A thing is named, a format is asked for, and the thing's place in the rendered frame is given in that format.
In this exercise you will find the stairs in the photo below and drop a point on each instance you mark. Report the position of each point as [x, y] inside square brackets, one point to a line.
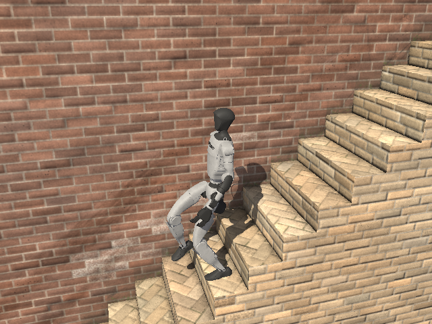
[342, 235]

